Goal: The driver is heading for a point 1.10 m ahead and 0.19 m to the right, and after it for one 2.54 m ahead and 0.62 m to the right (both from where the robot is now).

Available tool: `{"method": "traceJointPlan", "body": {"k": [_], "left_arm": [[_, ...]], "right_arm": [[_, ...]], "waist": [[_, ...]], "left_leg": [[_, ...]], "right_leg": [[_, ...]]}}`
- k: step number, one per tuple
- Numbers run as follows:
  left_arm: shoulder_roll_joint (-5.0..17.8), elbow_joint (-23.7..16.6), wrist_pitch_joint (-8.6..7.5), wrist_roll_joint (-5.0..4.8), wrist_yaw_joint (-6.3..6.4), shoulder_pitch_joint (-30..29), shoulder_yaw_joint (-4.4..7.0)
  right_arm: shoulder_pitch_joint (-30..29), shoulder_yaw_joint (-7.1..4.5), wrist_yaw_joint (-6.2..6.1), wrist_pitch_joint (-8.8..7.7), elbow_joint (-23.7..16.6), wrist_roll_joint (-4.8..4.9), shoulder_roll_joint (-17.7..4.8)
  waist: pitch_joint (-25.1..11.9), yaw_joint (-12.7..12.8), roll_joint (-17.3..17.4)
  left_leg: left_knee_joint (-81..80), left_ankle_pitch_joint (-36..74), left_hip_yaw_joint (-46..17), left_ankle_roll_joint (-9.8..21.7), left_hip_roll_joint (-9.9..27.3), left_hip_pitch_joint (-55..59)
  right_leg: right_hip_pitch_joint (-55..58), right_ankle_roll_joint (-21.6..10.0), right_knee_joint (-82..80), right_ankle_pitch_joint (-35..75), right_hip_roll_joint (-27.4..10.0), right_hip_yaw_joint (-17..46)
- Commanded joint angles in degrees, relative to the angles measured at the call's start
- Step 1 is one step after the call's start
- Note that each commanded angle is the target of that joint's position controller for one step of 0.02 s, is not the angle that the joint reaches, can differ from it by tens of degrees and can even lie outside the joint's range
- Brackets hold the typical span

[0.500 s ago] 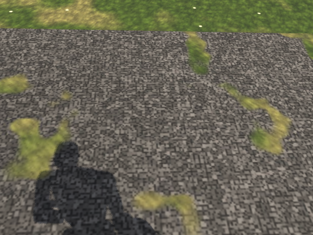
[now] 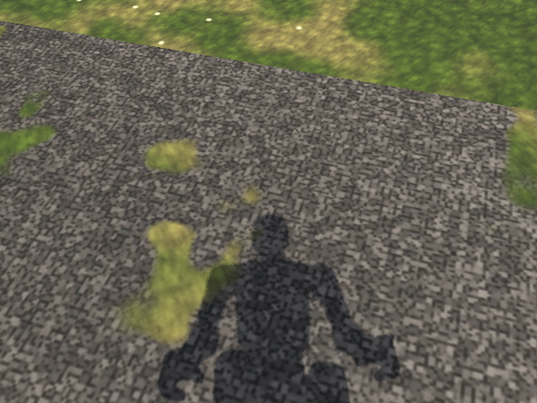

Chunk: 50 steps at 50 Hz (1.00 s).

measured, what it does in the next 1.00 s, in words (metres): walks ahead, turning right: left foot, then right foot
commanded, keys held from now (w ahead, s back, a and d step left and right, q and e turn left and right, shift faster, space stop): w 0.10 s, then w+e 0.70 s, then e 0.20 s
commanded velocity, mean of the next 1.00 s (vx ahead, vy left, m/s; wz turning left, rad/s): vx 0.46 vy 0.00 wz -0.27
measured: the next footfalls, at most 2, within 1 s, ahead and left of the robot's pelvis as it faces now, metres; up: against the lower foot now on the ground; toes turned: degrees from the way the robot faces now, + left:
left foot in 0.28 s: +0.29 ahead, +0.13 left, +0.00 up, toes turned +5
right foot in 0.80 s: +0.55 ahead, -0.10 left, +0.00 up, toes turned -21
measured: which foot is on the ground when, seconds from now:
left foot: up 0.00-0.26, down 0.28-0.82, up 0.84-1.00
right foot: down 0.00-0.28, up 0.30-0.78, down 0.80-1.00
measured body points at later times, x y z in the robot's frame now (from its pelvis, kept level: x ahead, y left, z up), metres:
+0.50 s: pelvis +0.26 +0.05 +0.00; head +0.29 +0.06 +0.45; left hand +0.33 +0.31 -0.14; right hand +0.30 -0.21 -0.12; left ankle +0.25 +0.13 -0.74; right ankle +0.26 -0.09 -0.66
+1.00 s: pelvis +0.49 -0.04 -0.01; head +0.54 -0.07 +0.44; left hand +0.67 +0.19 -0.13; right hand +0.51 -0.32 -0.14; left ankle +0.55 +0.12 -0.65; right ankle +0.51 -0.09 -0.74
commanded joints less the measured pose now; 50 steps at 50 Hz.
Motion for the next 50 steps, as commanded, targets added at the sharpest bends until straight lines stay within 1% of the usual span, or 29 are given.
{"method": "traceJointPlan", "body": {"k": [1, 5, 7, 10, 11, 12, 13, 14, 15, 16, 17, 18, 20, 21, 24, 29, 34, 35, 37, 38, 39, 40, 41, 42, 43, 44, 45, 47, 50], "left_arm": [[4.12, -1.57, -1.47, 0.00, -0.37, 1.96, 0.51], [4.78, 0.27, -1.28, -0.15, -0.71, 4.05, 0.28], [5.82, 1.91, -0.79, -0.53, -0.53, 6.96, 0.27], [7.65, 4.25, 0.36, -0.37, -0.31, 10.22, 0.40], [8.32, 4.82, 0.75, -0.26, -0.18, 10.50, 0.50], [8.85, 5.34, 1.06, -0.30, -0.08, 10.50, 0.54], [8.57, 5.68, 1.32, -0.70, -0.08, 10.19, 0.34], [6.55, 3.96, 1.13, -1.22, -0.19, 9.11, -0.36], [-1.43, 1.15, 1.05, -2.73, -0.70, 13.18, -2.21], [5.65, 2.52, 1.73, -1.75, 0.17, 11.19, -0.02], [5.86, 1.56, 1.81, -1.62, 0.11, 7.16, 0.45], [4.24, 1.63, 1.73, -1.50, -0.12, 5.51, 0.19], [3.21, 2.73, 3.17, 0.01, -0.76, 6.05, 0.55], [2.22, 2.95, 3.95, 0.31, -1.20, 6.41, 0.61], [0.86, 1.28, 5.11, 0.64, -2.14, 2.36, 0.77], [0.23, -2.58, 5.20, 0.65, -3.12, -8.07, 0.14], [1.17, -6.22, 5.08, 1.03, -4.02, -16.75, -0.44], [1.49, -6.63, 5.05, 1.14, -4.00, -17.28, -0.35], [2.33, -6.57, 5.05, 1.23, -3.60, -15.59, 0.08], [3.14, -5.79, 4.96, 1.22, -3.31, -12.22, 0.54], [4.26, -4.12, 4.55, 1.16, -2.95, -6.20, 1.26], [6.76, -1.05, 4.02, 1.67, -2.18, 3.12, 2.56], [13.87, -0.72, 3.90, 2.22, -1.14, 7.33, 4.58], [17.15, -2.29, 4.30, 0.11, -0.99, 5.21, 5.15], [16.16, -1.91, 4.62, -0.63, -0.60, 3.95, 4.96], [13.09, -1.78, 4.42, -0.88, -0.08, 1.15, 4.20], [10.17, -2.07, 4.26, -1.01, 0.07, -1.57, 3.42], [7.12, -2.81, 3.97, -1.55, 0.07, -4.85, 2.29], [9.44, -2.78, 3.22, -1.07, -0.22, -3.07, 2.68]], "right_arm": [[-0.83, 0.63, 0.87, -0.04, -3.96, -0.10, 0.39], [-8.64, 2.00, 1.37, -0.85, -5.78, 0.24, 1.92], [-13.13, 2.48, 1.60, -1.11, -6.93, 0.14, 1.97], [-15.55, 2.54, 0.83, -1.64, -7.51, 0.05, 1.06], [-14.35, 2.42, 0.43, -1.99, -7.06, -0.01, 0.63], [-10.14, 2.05, -0.05, -2.50, -5.59, -0.15, -0.10], [-1.20, 1.31, -0.72, -3.37, -2.39, -0.72, -1.67], [9.10, 0.01, -1.67, -4.03, 0.03, -2.07, -5.87], [12.89, -1.34, -2.56, -4.00, 0.29, -2.49, -11.71], [13.19, -1.50, -2.84, -3.30, 0.42, -0.22, -10.30], [8.41, -0.32, -2.75, -3.37, 0.78, 0.31, -6.46], [4.91, 0.48, -2.46, -3.82, 0.87, 0.62, -3.10], [1.88, 1.30, -2.61, -4.55, 1.40, 1.05, 0.14], [2.01, 1.37, -2.71, -5.01, 1.82, 1.10, 0.48], [4.27, 0.91, -2.97, -6.27, 3.67, 1.74, -0.48], [7.20, 1.02, -3.18, -6.23, 6.05, 1.32, -0.29], [11.11, 0.30, -3.83, -5.58, 8.17, 1.22, -3.51], [11.67, 0.20, -3.98, -5.21, 8.60, 1.18, -3.92], [11.56, -0.13, -4.31, -4.48, 9.01, 1.01, -5.48], [11.27, -0.42, -4.42, -3.93, 9.10, 0.90, -6.55], [11.02, -0.70, -4.39, -3.25, 8.98, 0.94, -7.52], [10.59, -0.63, -4.20, -2.90, 8.30, 0.97, -7.51], [12.14, 0.50, -3.66, -3.13, 5.04, 2.14, -2.33], [9.34, 0.09, -3.07, -3.74, 1.84, 2.15, -3.15], [3.58, 0.07, -3.07, -4.01, 0.75, 2.06, -4.17], [3.34, 0.72, -3.24, -4.47, 0.79, 2.60, -2.78], [4.34, 0.70, -3.51, -4.29, 1.83, 2.10, -2.39], [6.29, 0.60, -3.51, -2.07, 2.18, 0.07, -2.26], [5.79, 0.82, -3.33, 0.06, 1.26, 0.30, -1.16]], "waist": [[0.40, -1.12, -6.36], [1.86, 0.06, -6.94], [2.54, 1.30, -7.00], [3.00, 1.78, -7.12], [2.30, 1.05, -7.63], [0.16, -1.03, -7.93], [-4.74, -5.11, -6.35], [-12.30, -9.14, -2.79], [-20.40, -7.72, 10.57], [-19.79, -8.90, 4.24], [-11.22, -6.25, 2.21], [-6.03, -4.55, 1.44], [-2.10, -1.37, 2.48], [-1.84, -0.55, 2.33], [-0.04, 0.53, 1.22], [3.33, -0.55, 1.17], [5.04, -2.68, 0.63], [5.02, -2.69, 0.56], [2.94, -1.47, 1.60], [0.56, 0.16, 2.19], [-3.16, 2.69, 1.93], [-8.54, 6.85, -1.12], [-14.66, 6.62, -11.69], [-18.96, 4.70, -14.91], [-13.09, 4.93, -6.66], [-6.96, 2.80, -4.65], [-3.66, 0.19, -1.67], [-3.50, -2.91, -2.87], [-5.84, -3.55, -3.63]], "left_leg": [[-2.82, 5.63, -2.44, -0.55, 2.31, -6.42], [-18.95, 13.59, 1.88, -0.71, 1.02, -1.58], [-24.90, 12.67, 5.27, -0.54, 0.94, 1.83], [-30.57, 6.46, 6.83, 0.34, -0.05, 3.89], [-32.41, 3.85, 7.12, 0.90, -1.22, 6.48], [-35.25, 2.78, 7.31, 1.65, -2.88, 12.31], [-39.15, 5.60, 7.11, 3.00, -3.69, 24.42], [-39.47, 1.68, -2.53, 5.46, 5.85, 40.48], [-43.00, 0.33, -28.08, 11.18, 25.01, 57.99], [-46.24, 1.43, -31.89, 11.93, 25.09, 52.44], [-47.42, 3.48, -22.40, 9.92, 21.58, 45.58], [-50.01, 7.22, -15.80, 8.05, 18.91, 38.35], [-53.37, 10.18, -7.26, 4.76, 14.71, 30.16], [-54.24, 12.14, -4.94, 4.54, 14.28, 28.53], [-56.49, 16.80, 0.59, 4.91, 13.97, 28.07], [-57.13, 19.14, 9.13, 4.49, 12.16, 28.19], [-55.39, 24.45, 13.57, 3.72, 14.28, 34.13], [-53.59, 28.31, 14.43, 3.44, 14.62, 36.22], [-46.40, 45.15, 16.40, 2.64, 14.79, 39.40], [-39.72, 52.61, 17.15, 2.37, 14.77, 40.26], [-29.75, 54.00, 17.61, 2.06, 14.39, 39.21], [-15.20, 44.83, 18.27, 0.39, 13.02, 31.90], [6.21, 13.51, 18.54, -2.90, 7.31, 11.49], [19.47, -18.46, 7.60, -5.45, -3.42, -2.53], [19.24, -13.16, 1.20, -5.10, 0.50, -6.97], [15.75, -8.29, 1.67, -4.95, 2.44, -5.72], [10.69, -6.94, 1.34, -4.97, 4.06, -2.42], [5.09, -6.23, 0.87, -5.95, 4.65, 3.58], [0.68, -3.48, 1.78, -7.11, 3.02, 4.29]], "right_leg": [[2.57, -7.06, -12.29, 11.99, -16.57, 11.09], [1.57, -5.49, -12.34, 16.82, -13.65, 3.85], [2.55, -5.79, -12.40, 17.81, -14.00, 4.36], [9.02, -6.45, -8.40, 25.97, -16.04, 6.97], [10.53, -6.30, -5.32, 31.51, -16.25, 7.28], [11.20, -5.75, 0.31, 38.15, -15.69, 7.12], [8.26, -4.58, 10.50, 38.66, -13.36, 5.28], [-2.59, -3.37, 24.80, 23.22, -10.85, 4.07], [-24.26, -0.82, 44.54, -16.65, -1.99, 1.32], [-27.65, -1.60, 51.33, -18.40, -1.97, 8.98], [-29.03, -2.15, 51.20, -13.35, -4.57, 10.84], [-27.86, -1.90, 48.50, -9.65, -6.13, 10.54], [-23.67, -0.81, 45.52, -6.59, -7.51, 10.34], [-22.58, -0.42, 45.57, -5.68, -7.31, 10.09], [-26.43, 0.30, 44.86, -0.72, -7.82, 9.60], [-29.60, 0.76, 32.63, 10.23, -7.84, 7.55], [-25.79, -2.01, 19.88, 9.16, -6.18, 2.32], [-25.16, -2.93, 18.52, 6.89, -5.43, 1.42], [-20.48, -5.16, 16.99, 1.01, -2.03, -1.02], [-16.28, -6.49, 16.47, -2.31, 0.23, -1.88], [-9.21, -7.97, 14.28, -3.94, 2.68, -1.95], [4.25, -10.01, 10.24, -3.28, 2.86, 1.27], [21.24, -15.84, 7.82, -5.63, -13.32, 24.58], [26.97, -21.89, -1.53, 9.51, -23.21, 51.30], [23.33, -20.09, -1.44, 20.91, -21.54, 41.34], [15.63, -18.59, -0.35, 32.34, -20.22, 32.82], [9.13, -15.51, -0.37, 38.75, -16.55, 26.69], [2.08, -12.51, -1.14, 42.87, -11.98, 20.78], [0.66, -11.75, -0.45, 50.41, -9.66, 18.48]]}}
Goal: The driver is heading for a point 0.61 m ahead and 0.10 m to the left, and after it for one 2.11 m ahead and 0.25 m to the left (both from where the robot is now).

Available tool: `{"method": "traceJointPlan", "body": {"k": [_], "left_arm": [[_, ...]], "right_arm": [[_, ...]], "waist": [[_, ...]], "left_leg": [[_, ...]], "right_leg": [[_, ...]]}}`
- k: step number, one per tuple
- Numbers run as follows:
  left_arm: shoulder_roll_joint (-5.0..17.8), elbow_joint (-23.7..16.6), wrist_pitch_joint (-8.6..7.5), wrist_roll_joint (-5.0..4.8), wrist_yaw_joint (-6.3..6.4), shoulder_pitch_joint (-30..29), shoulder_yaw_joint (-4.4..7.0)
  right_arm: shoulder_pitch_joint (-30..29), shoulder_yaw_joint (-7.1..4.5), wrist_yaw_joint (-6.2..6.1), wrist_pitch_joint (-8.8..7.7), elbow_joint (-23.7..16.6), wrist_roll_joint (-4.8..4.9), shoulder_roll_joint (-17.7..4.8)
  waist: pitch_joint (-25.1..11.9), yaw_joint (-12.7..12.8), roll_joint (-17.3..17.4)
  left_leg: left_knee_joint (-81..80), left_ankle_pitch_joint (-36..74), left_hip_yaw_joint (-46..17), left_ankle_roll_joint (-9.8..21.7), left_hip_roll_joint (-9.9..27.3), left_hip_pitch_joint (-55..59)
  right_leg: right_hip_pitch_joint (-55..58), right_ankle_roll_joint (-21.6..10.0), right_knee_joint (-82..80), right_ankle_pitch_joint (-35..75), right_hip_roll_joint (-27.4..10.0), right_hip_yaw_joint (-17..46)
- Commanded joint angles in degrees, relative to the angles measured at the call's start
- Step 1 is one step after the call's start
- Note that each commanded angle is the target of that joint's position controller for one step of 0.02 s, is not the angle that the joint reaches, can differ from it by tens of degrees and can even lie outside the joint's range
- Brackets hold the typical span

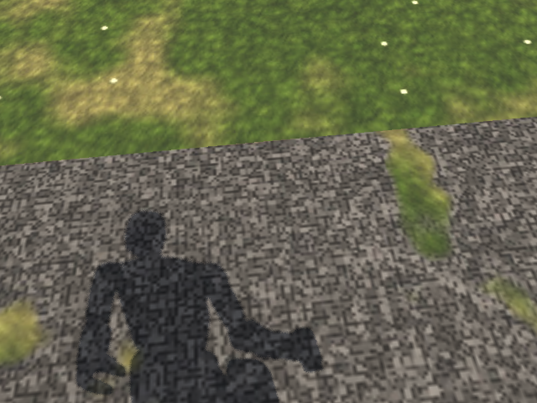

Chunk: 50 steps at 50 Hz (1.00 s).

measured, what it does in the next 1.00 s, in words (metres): walks ahead, turning left: left foot, then right foot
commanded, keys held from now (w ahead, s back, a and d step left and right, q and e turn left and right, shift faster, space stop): e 0.10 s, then q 0.22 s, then w+q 0.68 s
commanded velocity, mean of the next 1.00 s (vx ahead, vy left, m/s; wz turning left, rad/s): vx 0.28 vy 0.00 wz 0.21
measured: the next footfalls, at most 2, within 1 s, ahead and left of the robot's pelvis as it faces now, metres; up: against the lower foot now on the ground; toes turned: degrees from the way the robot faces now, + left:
left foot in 0.34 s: +0.21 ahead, +0.12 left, +0.00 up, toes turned -4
right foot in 0.76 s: +0.27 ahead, -0.09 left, +0.00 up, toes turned +12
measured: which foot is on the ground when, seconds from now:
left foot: up 0.00-0.32, down 0.34-0.76, up 0.78-1.00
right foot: down 0.00-0.36, up 0.38-0.74, down 0.76-1.00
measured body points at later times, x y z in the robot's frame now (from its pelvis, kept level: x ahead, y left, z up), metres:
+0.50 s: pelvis +0.13 +0.04 +0.00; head +0.14 +0.05 +0.45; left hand +0.24 +0.29 -0.13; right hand +0.18 -0.23 -0.12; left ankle +0.17 +0.12 -0.74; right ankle +0.08 -0.06 -0.69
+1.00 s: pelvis +0.27 +0.01 +0.01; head +0.29 +0.00 +0.46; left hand +0.22 +0.29 -0.10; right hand +0.50 -0.20 -0.11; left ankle +0.29 +0.17 -0.66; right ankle +0.24 -0.10 -0.74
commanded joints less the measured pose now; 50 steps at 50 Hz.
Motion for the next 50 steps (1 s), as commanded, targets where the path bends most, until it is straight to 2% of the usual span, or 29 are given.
{"method": "traceJointPlan", "body": {"k": [1, 6, 9, 12, 14, 15, 16, 17, 18, 19, 20, 21, 22, 23, 24, 26, 29, 33, 35, 37, 38, 39, 40, 41, 42, 43, 45, 50], "left_arm": [[8.51, -3.47, -1.16, 0.07, 0.28, 2.13, 1.86], [8.19, -3.70, 0.14, 0.05, 1.05, 5.56, 1.56], [6.36, -3.10, 0.16, 0.67, 1.40, 7.11, 0.67], [4.37, -2.14, -0.03, 1.46, 1.71, 6.67, -0.63], [4.83, -1.63, -0.05, 1.79, 1.89, 5.58, -1.02], [5.70, -1.45, 0.04, 1.62, 2.11, 4.85, -0.92], [6.83, -1.34, 0.23, 1.03, 2.50, 3.93, -0.65], [7.65, -1.34, 0.13, 0.58, 2.75, 4.15, -0.50], [6.68, -2.58, -0.16, 1.02, 2.84, 5.06, -0.89], [4.36, -3.20, 0.09, 1.19, 2.32, 8.44, -1.26], [6.49, -3.67, 0.31, 2.25, 2.16, 4.93, -0.97], [6.76, -4.20, 0.23, 2.62, 1.44, 2.28, -0.72], [6.43, -4.69, 0.06, 2.31, 0.74, -0.52, -0.69], [6.32, -5.54, -0.12, 1.70, 0.22, -2.22, -0.67], [5.68, -5.63, -0.24, 1.78, -0.07, -2.54, -0.88], [4.33, -5.01, -0.42, 2.08, -0.31, -2.04, -1.38], [3.76, -6.00, -0.62, 1.81, -0.21, -4.96, -1.77], [4.21, -7.83, -1.07, 1.27, 0.06, -8.04, -2.03], [4.27, -7.83, -1.63, 0.71, 0.42, -6.19, -2.10], [4.47, -5.79, -2.46, 0.50, 1.36, 0.98, -1.81], [8.02, -4.75, -3.00, 0.97, 2.23, 6.33, -0.87], [15.24, -4.80, -3.02, 2.21, 2.98, 11.07, 0.69], [17.29, -4.73, -2.62, 2.71, 3.04, 8.08, 1.61], [12.82, -5.40, -2.66, 2.27, 2.72, 5.45, 0.73], [9.19, -5.86, -2.97, 1.57, 2.24, 3.04, -0.15], [7.69, -6.16, -3.33, 1.28, 2.00, 1.95, -0.60], [6.78, -5.29, -3.99, 1.27, 1.82, 3.67, -0.81], [5.92, -2.66, -4.51, 1.26, 0.72, 9.36, -0.65]], "right_arm": [[8.19, -0.88, -0.07, 1.79, -0.99, -0.09, -3.66], [1.21, -0.71, -0.24, 2.54, -3.50, 0.27, -4.81], [-0.69, -0.22, -0.16, 2.47, -3.37, 0.58, -4.40], [-0.43, 0.32, -0.07, 2.16, -2.25, 0.93, -3.64], [0.49, 0.38, -0.21, 1.96, -1.34, 1.25, -3.81], [1.45, 0.24, -0.32, 1.81, -0.98, 1.29, -4.27], [3.21, 0.04, -0.38, 1.50, -0.46, 1.15, -4.72], [5.47, -0.13, -0.37, 0.91, 0.08, 0.82, -5.39], [8.07, -0.99, -0.54, 0.50, 0.39, 0.34, -8.96], [9.40, -2.71, -0.09, 1.04, 0.62, 1.22, -14.39], [13.48, -2.45, 1.03, 1.44, 1.81, 1.61, -11.65], [12.32, -2.18, 1.66, 1.41, 1.51, 1.43, -10.18], [8.99, -1.96, 1.75, 1.66, 0.82, 1.11, -8.73], [7.05, -2.03, 1.48, 1.79, 0.46, 1.10, -8.58], [5.84, -2.15, 1.26, 1.72, 0.28, 1.16, -8.36], [6.25, -2.62, 1.19, 1.41, 0.36, 1.27, -8.75], [8.72, -3.60, 1.08, 1.20, 0.96, 1.42, -10.14], [9.50, -4.60, 1.51, 1.47, 0.59, 0.96, -11.42], [7.41, -4.92, 1.85, 1.63, -0.35, 0.83, -11.65], [3.80, -4.90, 1.76, 1.77, -1.66, 0.84, -10.64], [2.59, -4.29, 1.61, 1.28, -2.76, 1.18, -8.17], [0.86, -2.60, 1.82, 0.52, -5.79, 2.46, -2.36], [1.00, -2.65, 1.87, 0.16, -6.00, 0.83, -4.98], [1.19, -3.16, 2.31, 0.03, -5.52, 0.07, -7.43], [2.66, -3.28, 2.95, 0.07, -4.30, -0.05, -7.50], [3.74, -3.28, 3.47, 0.27, -3.63, -0.25, -7.11], [2.72, -3.03, 4.32, 1.02, -3.86, -0.61, -6.58], [-5.32, -1.98, 5.37, 1.89, -7.35, -0.29, -4.93]], "waist": [[-10.23, -2.32, -2.02], [-10.01, 0.30, -4.64], [-9.10, 1.86, -5.42], [-8.29, 2.07, -5.34], [-7.19, 1.80, -5.57], [-6.44, 1.20, -5.43], [-5.90, -0.15, -4.66], [-7.44, -1.25, -3.00], [-10.64, -0.86, 2.80], [-11.73, 1.16, 13.05], [-10.02, -2.36, 12.45], [-5.71, -1.78, 6.59], [-2.83, -0.96, 3.88], [-1.03, -0.14, 4.78], [-1.88, 0.32, 5.83], [-5.22, 0.12, 5.19], [-6.51, -1.63, 5.24], [-6.28, -2.97, 6.20], [-6.20, -1.54, 6.08], [-5.87, 3.15, 3.35], [-6.94, 5.67, -1.67], [-10.16, 7.30, -14.79], [-5.14, 4.55, -12.38], [-2.09, 2.40, -6.87], [-0.83, 0.83, -5.02], [-1.19, 0.20, -6.39], [-2.23, 0.72, -7.73], [-1.95, 2.53, -6.77]], "left_leg": [[-3.11, 3.76, 0.99, -1.04, -1.16, 0.52], [-11.43, 8.98, 0.18, -1.06, -1.76, -3.74], [-17.50, 11.04, 0.56, 0.38, -1.70, -2.35], [-24.42, 9.76, 1.25, 2.11, -2.76, 4.19], [-29.11, 6.92, 1.79, 3.67, -4.34, 9.73], [-32.29, 6.03, 1.98, 4.65, -5.11, 11.82], [-37.74, 8.20, 2.08, 5.67, -5.70, 14.68], [-43.22, 14.96, -0.08, 6.89, -4.93, 20.10], [-43.06, 23.82, -9.50, 9.40, 1.31, 26.13], [-44.77, 25.33, -24.72, 19.25, 11.04, 32.27], [-51.11, 12.52, -36.58, 23.51, 15.58, 32.24], [-54.07, -3.31, -36.01, 22.78, 13.58, 28.05], [-56.48, -13.55, -32.78, 20.52, 10.67, 23.27], [-58.50, -14.15, -29.28, 18.06, 8.15, 19.49], [-59.24, -10.42, -26.13, 16.48, 5.54, 18.31], [-58.34, -3.40, -21.77, 15.89, 2.31, 19.15], [-57.53, -4.51, -21.69, 16.48, 1.70, 20.58], [-55.96, -8.30, -24.22, 16.14, 1.56, 18.36], [-54.23, -8.80, -24.61, 15.13, 0.49, 13.75], [-48.38, -11.40, -23.34, 12.03, -3.47, 4.37], [-40.40, -14.45, -19.82, 9.32, -6.68, -3.76], [-23.51, -14.62, -8.81, 6.40, -13.62, -11.47], [-14.29, -9.81, -5.74, 6.29, -11.00, -15.97], [-10.80, -5.02, -6.78, 6.54, -7.32, -15.77], [-10.19, -1.10, -6.37, 5.84, -6.10, -14.30], [-9.49, 1.88, -5.23, 4.89, -5.43, -12.75], [-5.49, 6.41, -3.18, 3.72, -4.73, -12.49], [-8.32, 12.22, -1.18, 2.61, -3.82, -15.98]], "right_leg": [[6.50, -6.55, -5.03, 48.78, -14.33, 11.31], [10.37, -3.86, -4.24, 42.16, -13.93, 13.96], [13.09, -2.85, -4.54, 42.44, -15.10, 13.48], [12.96, -2.48, -4.02, 43.58, -15.61, 11.56], [11.64, -2.40, -2.67, 42.91, -16.38, 11.30], [11.58, -2.30, -1.04, 42.08, -16.77, 11.56], [11.47, -1.56, 1.99, 40.55, -16.26, 11.27], [10.16, -0.15, 4.93, 32.72, -15.06, 10.85], [6.46, 1.00, 11.85, 16.88, -11.13, 8.36], [-5.59, 3.02, 21.94, -12.86, -1.50, 1.49], [-14.64, 3.40, 30.51, -31.32, -0.17, 1.68], [-16.91, 3.81, 34.32, -27.63, -2.83, 5.04], [-17.08, 4.34, 33.21, -22.30, -5.04, 5.60], [-15.78, 5.03, 30.32, -18.66, -6.31, 5.03], [-13.29, 6.07, 28.53, -15.42, -6.58, 4.26], [-10.61, 7.91, 25.80, -12.10, -5.84, 2.51], [-11.09, 9.83, 20.28, -11.18, -5.91, 2.02], [-8.68, 10.17, 13.51, -11.29, -5.56, 1.86], [-2.04, 9.37, 7.99, -10.67, -4.56, 1.64], [12.19, 8.26, -1.99, -5.56, -4.00, 1.63], [21.04, 6.96, -5.50, -10.87, -10.48, 7.85], [25.75, 2.76, -15.84, -32.30, -26.93, 29.65], [19.69, -0.94, -19.81, -38.93, -32.13, 39.99], [16.09, -2.06, -18.67, -36.90, -30.43, 36.45], [14.38, -0.75, -18.59, -30.38, -26.75, 29.33], [13.94, 0.58, -18.95, -22.85, -23.72, 22.67], [14.24, 1.17, -18.44, -9.22, -20.66, 13.63], [17.02, 0.60, -16.58, 10.74, -20.37, 3.57]]}}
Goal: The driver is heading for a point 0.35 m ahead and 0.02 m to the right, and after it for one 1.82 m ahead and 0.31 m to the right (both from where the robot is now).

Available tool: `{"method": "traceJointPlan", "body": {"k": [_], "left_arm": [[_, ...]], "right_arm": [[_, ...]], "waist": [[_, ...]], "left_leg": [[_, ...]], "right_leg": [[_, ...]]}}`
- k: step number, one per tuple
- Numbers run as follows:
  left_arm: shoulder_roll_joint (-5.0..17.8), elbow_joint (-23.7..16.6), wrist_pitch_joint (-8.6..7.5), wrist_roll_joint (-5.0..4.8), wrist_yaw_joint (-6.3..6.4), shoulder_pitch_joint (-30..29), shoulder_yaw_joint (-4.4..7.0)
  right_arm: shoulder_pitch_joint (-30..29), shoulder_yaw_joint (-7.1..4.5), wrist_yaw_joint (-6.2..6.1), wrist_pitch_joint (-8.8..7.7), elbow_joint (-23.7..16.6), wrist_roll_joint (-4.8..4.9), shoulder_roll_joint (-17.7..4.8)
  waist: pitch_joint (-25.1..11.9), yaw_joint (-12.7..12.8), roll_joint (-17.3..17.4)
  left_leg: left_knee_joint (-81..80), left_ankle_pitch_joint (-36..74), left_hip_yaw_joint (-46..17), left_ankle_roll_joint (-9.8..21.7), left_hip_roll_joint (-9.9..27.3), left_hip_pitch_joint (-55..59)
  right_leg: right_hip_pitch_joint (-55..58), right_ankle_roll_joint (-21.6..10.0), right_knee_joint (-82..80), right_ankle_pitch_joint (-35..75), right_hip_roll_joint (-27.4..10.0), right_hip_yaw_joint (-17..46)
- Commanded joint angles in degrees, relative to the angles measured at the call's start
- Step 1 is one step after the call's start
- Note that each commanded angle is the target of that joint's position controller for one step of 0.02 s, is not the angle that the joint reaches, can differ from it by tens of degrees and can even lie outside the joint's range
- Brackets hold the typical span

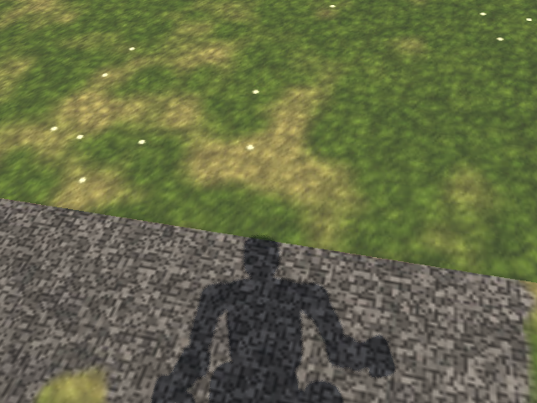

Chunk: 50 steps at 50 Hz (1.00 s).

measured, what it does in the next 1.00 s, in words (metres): walks ahead: left foot, then right foot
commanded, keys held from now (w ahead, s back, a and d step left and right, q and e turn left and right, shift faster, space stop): w+q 0.16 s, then w+e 0.84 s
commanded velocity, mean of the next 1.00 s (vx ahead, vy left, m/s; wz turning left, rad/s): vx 0.49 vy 0.00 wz -0.14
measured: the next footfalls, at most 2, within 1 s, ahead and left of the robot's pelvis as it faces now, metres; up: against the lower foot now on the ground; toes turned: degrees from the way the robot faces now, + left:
left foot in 0.22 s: +0.27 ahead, +0.13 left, +0.00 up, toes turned +11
right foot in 0.78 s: +0.57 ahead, -0.02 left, +0.00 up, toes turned -9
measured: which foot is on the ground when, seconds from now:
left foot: up 0.00-0.20, down 0.22-0.76, up 0.78-1.00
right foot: down 0.00-0.22, up 0.24-0.76, down 0.78-1.00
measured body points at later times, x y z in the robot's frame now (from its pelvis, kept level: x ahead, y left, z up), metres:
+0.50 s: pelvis +0.27 +0.07 +0.00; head +0.29 +0.08 +0.45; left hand +0.30 +0.33 -0.14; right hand +0.33 -0.19 -0.13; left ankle +0.23 +0.12 -0.75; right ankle +0.34 -0.09 -0.66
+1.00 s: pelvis +0.54 +0.02 -0.01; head +0.56 +0.01 +0.44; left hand +0.63 +0.29 -0.13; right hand +0.62 -0.25 -0.12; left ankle +0.61 +0.19 -0.67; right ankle +0.53 -0.01 -0.75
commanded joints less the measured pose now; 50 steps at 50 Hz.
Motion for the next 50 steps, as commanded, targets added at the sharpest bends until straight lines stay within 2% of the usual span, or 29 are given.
{"method": "traceJointPlan", "body": {"k": [1, 6, 8, 9, 10, 11, 12, 13, 14, 15, 16, 18, 19, 21, 25, 29, 32, 35, 37, 38, 39, 40, 41, 42, 43, 44, 46, 48, 50], "left_arm": [[6.20, -1.73, -0.90, -0.03, -0.37, 1.43, 1.45], [7.87, 0.34, -0.59, -0.13, 0.12, 3.58, 1.87], [8.87, 1.36, -0.03, -0.11, 0.47, 4.19, 2.00], [9.39, 2.39, 0.29, -0.26, 0.62, 5.67, 1.96], [9.88, 3.33, 0.66, -0.31, 0.68, 6.68, 1.81], [9.76, 3.58, 0.93, -0.66, 0.67, 6.28, 1.49], [7.07, 1.68, 0.81, -0.82, 0.34, 6.18, 0.55], [0.98, -0.58, 1.03, -2.21, -0.90, 11.09, -0.73], [8.70, -0.82, 1.15, -1.41, -0.33, 2.59, 1.46], [7.16, -2.26, 0.67, -2.28, -0.51, -1.22, 1.26], [5.84, -1.36, 0.40, -2.09, -0.67, -0.61, 0.89], [4.35, 1.59, 2.38, -0.26, -1.09, 4.03, 0.88], [3.62, 2.43, 3.21, 0.07, -1.45, 4.92, 0.97], [2.63, 2.23, 3.93, 0.05, -2.23, 3.54, 1.22], [1.90, -0.16, 4.12, 0.00, -2.77, -5.10, 1.41], [0.34, -2.57, 3.79, 0.37, -3.23, -12.41, 0.51], [-0.38, -4.92, 3.84, 0.49, -3.59, -17.82, -0.13], [0.65, -5.46, 3.87, 0.57, -3.34, -16.43, 0.21], [2.59, -3.95, 3.96, 0.79, -2.71, -9.24, 1.14], [4.38, -2.03, 3.58, 0.93, -2.34, -2.59, 2.12], [8.13, 0.15, 3.33, 1.46, -1.58, 5.67, 3.76], [15.03, -0.33, 3.70, 1.17, -0.64, 4.39, 5.54], [15.17, -1.01, 4.13, -1.18, -1.04, 5.61, 5.76], [13.18, -0.68, 4.36, -1.44, -0.47, 2.33, 5.32], [10.02, -0.56, 4.35, -1.40, -0.32, 0.04, 4.52], [7.93, -0.86, 4.06, -1.14, -0.20, -2.67, 3.90], [6.32, -1.47, 3.09, -1.26, -0.05, -4.51, 3.18], [7.76, -1.13, 2.00, -1.79, -0.28, -3.08, 3.40], [8.89, -1.22, 1.76, -1.69, -0.36, -1.38, 3.65]], "right_arm": [[-7.26, 0.65, 0.83, -0.33, -5.88, 0.01, -0.76], [-15.20, 2.15, 1.77, -0.48, -9.31, -0.02, 0.49], [-13.96, 2.14, 1.25, -0.52, -9.35, -0.22, -0.01], [-11.52, 2.01, 0.68, -0.71, -8.67, -0.53, -0.29], [-5.33, 1.55, 0.02, -1.13, -6.80, -0.68, -1.08], [4.91, 0.79, -0.87, -1.80, -3.18, -1.04, -2.25], [14.03, -0.47, -2.02, -2.14, -0.95, -1.92, -6.69], [14.33, -1.31, -2.69, -2.10, -1.18, -1.21, -11.95], [15.56, -1.58, -3.48, -1.65, -1.39, 0.67, -10.75], [10.79, -0.75, -3.92, -2.01, 0.06, 0.73, -8.47], [8.07, 0.23, -3.81, -2.55, 0.54, 0.68, -5.00], [4.39, 1.36, -3.86, -3.60, 0.95, 1.16, -1.47], [4.63, 1.66, -3.80, -4.24, 1.36, 1.18, -0.58], [5.79, 1.45, -3.87, -5.27, 2.64, 1.45, -1.26], [8.90, 1.53, -4.11, -5.88, 4.70, 1.31, -0.89], [10.75, 1.96, -4.72, -6.09, 6.01, 1.55, -0.67], [14.54, 2.05, -5.59, -5.53, 7.92, 1.34, -1.38], [14.62, 1.68, -6.35, -4.77, 8.56, 1.09, -3.86], [12.80, 1.13, -6.82, -3.95, 8.18, 0.85, -5.99], [11.98, 0.95, -6.71, -3.49, 7.61, 0.80, -6.60], [10.54, 0.96, -6.36, -3.40, 6.35, 1.14, -6.53], [13.97, 2.44, -5.03, -3.83, 2.85, 1.39, 1.11], [8.40, 1.80, -4.80, -4.40, 0.46, 1.30, -2.81], [4.52, 1.98, -4.60, -5.20, -1.10, 1.46, -2.91], [4.46, 2.08, -4.58, -5.79, -1.17, 1.62, -3.21], [4.91, 1.98, -4.63, -5.45, -0.69, 1.17, -3.00], [7.51, 2.07, -4.35, -2.89, -0.41, 0.00, -2.27], [6.51, 2.15, -4.09, -1.15, -1.50, -0.26, -1.38], [2.36, 2.34, -3.94, -0.66, -3.32, -0.18, -0.95]], "waist": [[5.49, 0.51, -9.35], [7.27, 1.99, -9.68], [5.88, 0.78, -10.20], [3.75, -0.35, -10.72], [0.16, -3.20, -10.73], [-4.87, -7.95, -9.34], [-12.10, -11.18, -3.90], [-20.74, -7.39, 9.50], [-18.80, -11.21, -1.30], [-8.81, -8.24, -0.57], [-3.27, -5.67, -2.44], [0.36, -1.61, -0.31], [0.80, -1.18, 0.12], [2.43, -0.51, 0.18], [6.36, -1.92, 0.23], [7.48, -3.13, 0.07], [8.19, -4.77, -0.50], [5.89, -3.18, 0.83], [1.13, 0.51, 2.64], [-2.75, 3.50, 2.01], [-6.87, 8.00, -2.38], [-11.23, 2.59, -16.60], [-15.49, 5.63, -10.30], [-6.60, 4.00, -6.28], [-1.20, 1.64, -2.68], [1.92, -1.14, -0.55], [1.68, -4.06, -1.89], [1.62, -4.57, -2.88], [2.71, -3.54, -4.11]], "left_leg": [[-3.86, 4.09, 1.53, -0.60, 1.41, -9.41], [-19.90, 4.72, 8.24, 2.20, 1.20, -1.57], [-23.79, 0.82, 11.02, 4.77, -1.52, 4.59], [-24.86, -1.89, 11.73, 6.27, -3.85, 10.23], [-26.79, -2.65, 11.19, 8.01, -5.90, 18.35], [-31.44, 1.10, 9.41, 9.71, -6.28, 32.29], [-32.30, -5.77, -4.18, 12.09, 5.75, 48.83], [-36.26, -0.71, -33.72, 19.73, 25.97, 63.79], [-39.32, 4.51, -32.55, 17.91, 23.54, 58.09], [-40.60, 11.07, -21.23, 15.95, 20.86, 49.09], [-42.75, 15.67, -14.85, 13.49, 18.04, 40.79], [-46.52, 16.26, -5.94, 10.04, 13.88, 31.46], [-48.03, 16.64, -4.04, 9.69, 13.08, 29.36], [-50.65, 16.55, -0.73, 9.34, 12.31, 28.87], [-53.08, 17.28, 5.39, 7.99, 11.17, 30.84], [-51.90, 25.28, 10.61, 6.54, 10.99, 33.49], [-49.86, 31.95, 12.87, 5.95, 12.48, 38.68], [-41.95, 51.84, 15.42, 4.80, 13.61, 43.98], [-29.27, 62.16, 16.36, 4.83, 14.32, 44.25], [-18.53, 57.10, 16.43, 4.91, 14.04, 41.11], [-1.93, 41.73, 17.07, 3.53, 11.85, 31.24], [20.12, -15.29, 15.36, 0.27, 0.90, 5.85], [27.55, -19.39, 1.95, -0.20, -2.96, -3.39], [25.00, -13.36, -0.46, 0.13, 1.22, -7.93], [19.60, -9.91, 0.44, 0.09, 3.14, -5.69], [15.12, -8.96, 0.49, -0.36, 4.64, -2.50], [9.81, -8.64, 0.46, -2.06, 5.57, 3.53], [4.96, -6.30, 1.76, -3.29, 5.60, 4.06], [-0.53, -1.46, 2.66, -4.05, 5.61, 2.23]], "right_leg": [[3.44, -5.80, -5.55, 17.50, -13.54, 5.51], [4.58, -4.84, -4.03, 25.26, -14.37, -0.69], [6.46, -3.95, 1.60, 41.39, -14.56, -3.70], [6.50, -3.98, 6.76, 52.59, -14.96, -4.10], [5.83, -4.07, 14.53, 58.60, -15.31, -4.23], [0.29, -3.35, 25.59, 54.42, -14.41, -5.72], [-12.71, -2.77, 41.90, 30.71, -12.41, -5.74], [-32.69, -0.41, 63.08, -20.33, -2.08, -2.34], [-35.19, -1.35, 66.56, -14.06, -2.20, 6.99], [-36.41, -1.92, 63.99, -8.22, -3.97, 8.31], [-33.79, -2.01, 58.93, -5.90, -5.49, 8.16], [-27.21, -1.25, 53.67, -4.35, -6.68, 7.92], [-25.53, -1.10, 53.03, -3.70, -6.29, 7.74], [-28.06, -0.99, 51.81, -0.78, -6.03, 7.54], [-36.56, -0.48, 45.53, 8.20, -6.29, 7.36], [-36.12, -0.85, 33.05, 15.77, -5.15, 3.38], [-35.22, -2.60, 26.33, 15.25, -3.86, -0.85], [-29.68, -5.57, 23.36, 7.64, 0.20, -4.04], [-20.63, -8.36, 22.67, 1.04, 3.70, -4.85], [-12.01, -10.10, 19.50, -0.03, 5.15, -3.55], [0.91, -13.13, 13.75, -0.78, 1.38, 3.94], [19.01, -21.47, 12.50, 5.19, -16.70, 32.27], [21.96, -25.61, 4.93, 5.79, -20.00, 47.92], [15.68, -23.38, 2.94, 6.13, -19.27, 39.44], [7.44, -20.75, 1.45, 9.24, -17.23, 34.16], [0.91, -18.06, 0.75, 13.35, -13.95, 29.36], [-6.00, -16.28, -0.59, 18.34, -9.87, 23.59], [-8.33, -15.71, -1.15, 21.83, -7.36, 20.73], [-9.34, -14.78, -2.06, 21.44, -5.92, 20.09]]}}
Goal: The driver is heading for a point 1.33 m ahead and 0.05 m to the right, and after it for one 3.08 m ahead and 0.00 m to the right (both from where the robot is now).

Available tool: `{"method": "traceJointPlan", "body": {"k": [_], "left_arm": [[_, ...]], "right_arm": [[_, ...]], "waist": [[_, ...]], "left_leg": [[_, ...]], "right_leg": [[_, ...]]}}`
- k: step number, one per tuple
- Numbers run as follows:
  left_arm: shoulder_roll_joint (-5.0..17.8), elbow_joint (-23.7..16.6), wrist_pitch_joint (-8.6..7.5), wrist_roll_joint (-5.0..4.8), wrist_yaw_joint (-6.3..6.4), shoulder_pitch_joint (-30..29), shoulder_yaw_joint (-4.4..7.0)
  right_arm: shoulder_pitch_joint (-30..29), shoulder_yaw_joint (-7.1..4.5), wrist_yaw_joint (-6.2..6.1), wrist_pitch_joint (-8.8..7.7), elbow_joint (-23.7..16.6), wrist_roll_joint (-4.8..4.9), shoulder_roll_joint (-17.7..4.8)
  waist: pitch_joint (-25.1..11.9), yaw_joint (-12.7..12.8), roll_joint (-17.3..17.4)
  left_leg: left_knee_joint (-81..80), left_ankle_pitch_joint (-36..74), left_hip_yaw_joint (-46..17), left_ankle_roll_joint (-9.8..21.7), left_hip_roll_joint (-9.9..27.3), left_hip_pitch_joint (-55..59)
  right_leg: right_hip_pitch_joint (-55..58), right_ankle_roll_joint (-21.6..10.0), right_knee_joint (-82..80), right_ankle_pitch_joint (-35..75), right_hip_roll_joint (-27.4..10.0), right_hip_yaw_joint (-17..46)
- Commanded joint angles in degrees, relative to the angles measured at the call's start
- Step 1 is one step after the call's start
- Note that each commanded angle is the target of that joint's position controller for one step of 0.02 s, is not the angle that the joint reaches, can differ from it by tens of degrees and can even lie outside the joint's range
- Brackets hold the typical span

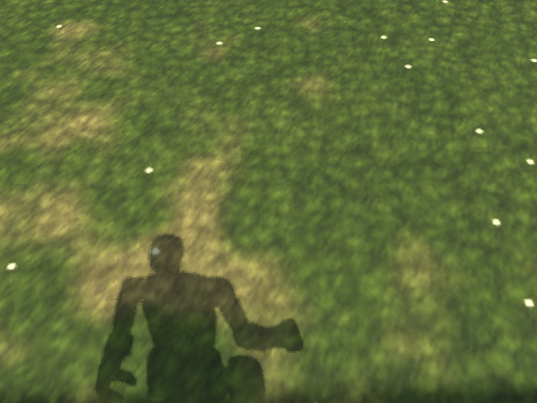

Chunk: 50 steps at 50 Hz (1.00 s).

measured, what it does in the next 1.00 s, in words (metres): walks ahead: left foot, then right foot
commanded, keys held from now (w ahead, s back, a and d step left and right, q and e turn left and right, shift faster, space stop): w+e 0.34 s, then w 0.24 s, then w+q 0.42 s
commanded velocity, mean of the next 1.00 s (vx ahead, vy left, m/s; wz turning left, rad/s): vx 0.50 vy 0.00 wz -0.19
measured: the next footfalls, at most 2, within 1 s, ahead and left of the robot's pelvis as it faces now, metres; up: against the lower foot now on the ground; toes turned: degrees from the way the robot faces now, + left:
left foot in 0.30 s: +0.33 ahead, +0.11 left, +0.00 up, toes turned -14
right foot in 0.84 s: +0.42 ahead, -0.16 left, +0.00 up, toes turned -14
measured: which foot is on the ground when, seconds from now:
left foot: up 0.00-0.28, down 0.30-0.84, up 0.86-1.00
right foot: down 0.00-0.30, up 0.32-0.82, down 0.84-1.00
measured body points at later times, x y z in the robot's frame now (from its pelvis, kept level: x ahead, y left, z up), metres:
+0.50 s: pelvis +0.26 +0.04 +0.00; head +0.27 +0.05 +0.45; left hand +0.43 +0.29 -0.12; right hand +0.25 -0.24 -0.11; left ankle +0.29 +0.12 -0.74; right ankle +0.19 -0.09 -0.66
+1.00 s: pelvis +0.46 -0.07 -0.02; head +0.46 -0.08 +0.43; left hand +0.52 +0.20 -0.15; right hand +0.49 -0.36 -0.15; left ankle +0.48 +0.06 -0.68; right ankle +0.39 -0.15 -0.74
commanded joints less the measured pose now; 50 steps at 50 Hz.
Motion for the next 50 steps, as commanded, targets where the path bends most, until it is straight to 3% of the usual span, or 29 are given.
{"method": "traceJointPlan", "body": {"k": [1, 5, 9, 12, 14, 15, 16, 17, 18, 19, 22, 26, 30, 31, 32, 33, 38, 39, 40, 41, 42, 43, 44, 45, 46, 47, 48, 49, 50], "left_arm": [[8.17, -3.50, -1.40, -0.18, 0.08, 2.00, 1.74], [8.01, -3.55, -1.13, -0.13, 0.10, 6.59, 1.68], [9.58, -3.95, -0.16, 0.35, 0.77, 8.79, 2.02], [10.63, -6.28, 0.29, 1.00, 1.26, 4.40, 2.25], [12.48, -7.95, -0.20, 0.71, 1.03, -0.42, 2.56], [9.79, -8.89, -0.59, -0.11, 0.55, -0.42, 1.83], [2.40, -9.75, -0.84, -0.18, 0.21, 5.43, 0.22], [6.53, -9.54, -0.80, 0.65, 0.19, 10.84, 0.72], [9.49, -7.09, -0.08, 1.62, 0.22, 7.96, 1.42], [9.43, -7.21, 0.22, 1.65, -0.25, 3.97, 1.49], [6.05, -6.86, 2.20, 1.57, -0.67, 2.40, 0.82], [5.13, -7.23, 2.65, 1.57, -1.33, -1.75, 0.74], [3.59, -8.69, 2.89, 2.54, -1.79, -8.41, -0.20], [2.93, -9.13, 2.84, 2.77, -2.11, -9.89, -0.76], [3.77, -8.23, 2.71, 3.25, -2.19, -9.66, -0.47], [4.81, -7.87, 2.48, 2.96, -2.24, -10.43, -0.09], [4.52, -7.35, 1.33, 3.27, -2.56, -15.79, -0.03], [4.62, -6.78, 1.05, 3.53, -2.35, -14.96, 0.04], [4.21, -5.45, 0.72, 3.28, -2.15, -9.82, 0.17], [4.74, -1.73, 0.12, 3.10, -2.02, 1.08, 0.89], [5.92, 2.33, -1.47, 2.54, -0.85, 14.43, 1.70], [14.27, 2.20, -2.44, 3.19, -1.43, 15.19, 3.18], [13.26, 1.65, -3.01, 0.96, -1.87, 13.52, 2.78], [10.14, 0.82, -3.46, 0.81, -1.94, 9.49, 2.05], [9.05, 0.31, -3.67, 0.85, -1.77, 5.59, 1.90], [7.18, -0.73, -3.88, 1.58, -1.58, 0.73, 1.21], [7.32, 0.03, -4.26, 2.22, -0.95, -1.08, 1.19], [6.19, -0.19, -4.94, 2.79, -0.93, -1.87, 0.63], [4.55, 0.72, -6.05, 2.36, -0.39, -2.19, 0.31]], "right_arm": [[0.55, -1.00, 0.12, 1.10, -3.49, -0.12, -4.26], [-7.00, -0.77, 0.32, 0.86, -5.93, 0.08, -4.54], [-10.94, -0.10, 1.16, -0.06, -7.96, 0.12, -4.19], [-6.17, -0.42, 1.02, -0.85, -7.61, 0.61, -6.31], [7.23, -1.87, 0.36, -1.42, -4.34, 0.70, -9.53], [15.44, -2.62, -0.42, -2.07, -3.46, 0.01, -12.06], [16.10, -2.64, -1.34, -1.91, -4.59, -0.16, -14.68], [13.30, -3.12, -1.20, -1.15, -5.35, 0.57, -15.16], [9.47, -2.16, -0.78, -0.90, -5.79, 0.76, -9.74], [7.28, -1.44, -0.15, -1.07, -5.98, 0.79, -6.65], [9.32, -1.07, 0.70, -2.79, -3.08, 0.97, -6.22], [13.40, -1.73, 1.08, -4.02, -0.63, 1.58, -7.52], [17.16, -1.92, 0.29, -2.86, 2.03, 2.00, -8.69], [17.01, -1.93, 0.55, -2.72, 2.34, 2.37, -8.11], [18.79, -2.03, 0.70, -2.95, 3.41, 1.69, -8.32], [19.08, -2.04, 0.79, -3.01, 3.07, 0.87, -8.62], [20.58, -2.66, 0.30, -1.76, 3.45, 0.68, -10.27], [19.14, -2.94, 0.01, -1.41, 2.86, 0.38, -10.99], [15.68, -2.98, -0.01, -1.23, 2.05, 0.32, -11.25], [12.88, -3.08, 0.01, -1.13, 1.88, 0.76, -11.24], [6.37, -3.86, 0.11, -1.88, 1.91, 0.39, -11.38], [12.24, -2.03, -0.13, -2.00, -0.29, 0.94, -2.59], [17.10, -1.77, -1.09, -1.97, 0.57, 1.18, -3.32], [16.30, -1.93, -1.03, -1.16, 1.95, 1.16, -4.47], [13.56, -2.24, -0.50, -0.21, 1.67, 0.24, -5.66], [10.06, -3.26, 0.24, 0.83, 1.27, 0.46, -8.09], [9.23, -3.57, 0.84, 2.00, 1.35, -0.21, -7.71], [5.25, -4.34, 1.23, 2.79, 0.42, 0.58, -8.61], [1.41, -4.54, 1.57, 2.91, -0.14, 0.74, -7.49]], "waist": [[-0.66, -1.00, -2.57], [-1.04, 2.55, -4.48], [-2.19, 4.39, -6.24], [-2.32, 0.76, -6.31], [-5.57, -6.56, -4.29], [-11.37, -10.20, 1.18], [-16.50, -5.33, 12.02], [-17.25, -2.28, 17.09], [-7.84, -1.67, 6.09], [-3.30, -1.74, 1.40], [-0.44, 0.18, 3.90], [-1.31, 0.23, 3.66], [-2.10, -1.33, 3.18], [-2.39, -1.08, 3.85], [-2.92, -1.47, 4.72], [-3.62, -2.03, 3.96], [0.60, -3.13, 4.73], [-0.27, -2.51, 4.80], [-1.43, 0.84, 5.62], [-4.48, 6.12, 4.21], [-7.70, 12.28, 6.42], [-5.10, 7.98, -15.40], [-3.80, 3.79, -13.50], [-0.15, 2.48, -8.79], [2.48, 1.41, -8.13], [5.69, 0.38, -5.87], [7.46, -0.46, -9.50], [8.64, -0.73, -6.21], [8.08, -1.04, -5.79]], "left_leg": [[-7.10, 6.90, 2.47, -1.46, -0.40, -2.59], [-17.10, 14.85, 2.07, -1.16, -1.89, -5.03], [-21.00, 16.08, 3.30, -0.05, -6.05, -1.96], [-24.81, 7.88, 1.55, 1.54, -7.81, 8.80], [-31.53, 5.03, 0.25, 3.06, -9.00, 24.61], [-37.73, -1.36, -6.93, 5.03, -1.72, 35.59], [-40.57, -5.13, -25.43, 7.61, 13.90, 46.43], [-46.53, -8.59, -46.07, 13.19, 17.84, 44.86], [-46.68, -7.22, -38.70, 14.68, 16.10, 35.92], [-46.87, -0.70, -29.48, 15.05, 13.20, 29.04], [-49.49, 14.53, -15.38, 13.18, 7.62, 22.67], [-51.68, 20.06, -9.95, 13.67, 6.75, 26.79], [-51.53, 30.44, -4.45, 14.23, 5.47, 29.75], [-51.58, 29.32, -3.65, 14.11, 4.52, 29.98], [-49.83, 30.68, -5.23, 15.07, 6.02, 31.28], [-48.12, 28.37, -4.46, 15.58, 5.12, 30.72], [-42.22, 26.89, -7.14, 15.94, 5.55, 26.84], [-39.34, 29.70, -6.96, 15.15, 5.29, 25.76], [-34.40, 36.21, -5.14, 13.92, 3.88, 21.11], [-23.18, 41.76, -3.59, 12.80, 1.73, 15.36], [-4.84, 31.70, -4.90, 8.83, 1.16, 9.96], [15.79, -12.45, 1.10, 6.95, -9.99, -4.82], [17.37, -14.59, -2.59, 8.14, -8.56, -11.20], [16.81, -13.21, -2.28, 7.79, -6.41, -13.30], [13.79, -11.46, -2.57, 7.16, -4.60, -12.75], [7.85, -6.63, -3.28, 6.25, -2.73, -10.40], [6.11, -2.60, -3.53, 6.06, -1.69, -9.97], [1.42, 4.07, -2.91, 5.72, -2.61, -9.65], [-3.48, 11.03, -4.74, 5.69, -2.27, -10.83]], "right_leg": [[-0.63, -7.23, -9.80, 18.30, -13.86, 14.82], [4.69, -5.27, -7.81, 18.66, -13.20, 16.45], [8.46, -4.42, -2.90, 33.06, -13.39, 17.57], [5.05, -2.75, 0.96, 35.42, -13.77, 19.40], [1.12, -0.46, 12.81, 37.76, -11.56, 19.87], [-3.00, 1.30, 27.87, 27.99, -8.32, 16.05], [-14.32, 3.23, 43.70, -18.39, -1.89, 9.62], [-24.34, 3.07, 50.38, -22.08, -0.84, 7.76], [-25.52, 3.39, 52.79, -15.02, -4.15, 9.12], [-23.25, 4.00, 51.82, -11.22, -5.21, 8.16], [-19.40, 5.15, 44.91, -9.31, -8.06, 8.04], [-24.02, 5.68, 38.66, -2.89, -8.10, 9.02], [-26.05, 7.13, 33.92, 2.65, -8.72, 5.47], [-25.76, 7.53, 31.07, 4.23, -10.78, 2.57], [-25.98, 6.71, 34.00, 9.63, -12.67, 2.32], [-25.50, 6.66, 35.18, 11.50, -12.27, -0.27], [-20.76, 6.81, 31.01, 5.87, -11.31, -2.71], [-16.83, 6.82, 29.64, 2.45, -10.24, -3.36], [-7.45, 6.21, 25.80, -0.92, -8.67, -4.15], [6.39, 5.85, 22.33, -1.37, -6.39, -5.67], [17.08, 4.16, 13.30, 11.70, -13.58, 7.14], [21.02, 0.47, 6.06, 19.56, -25.85, 18.68], [18.09, -1.54, 2.45, 24.66, -30.81, 28.41], [14.27, -3.04, 0.30, 16.81, -30.88, 25.23], [8.17, -4.30, -2.12, 8.11, -30.38, 25.13], [2.29, -4.38, -4.90, 0.03, -27.20, 19.75], [-0.06, -5.45, -3.12, 1.56, -27.81, 18.15], [-2.91, -3.62, -2.15, -0.49, -24.56, 12.96], [-1.89, -0.43, -1.28, -6.98, -23.60, 9.94]]}}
